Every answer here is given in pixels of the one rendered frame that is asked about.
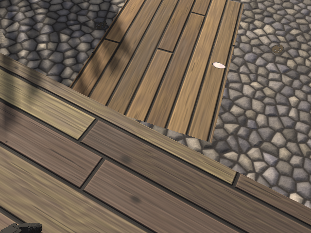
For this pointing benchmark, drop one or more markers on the robot left hand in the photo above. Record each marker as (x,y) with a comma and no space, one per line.
(23,228)

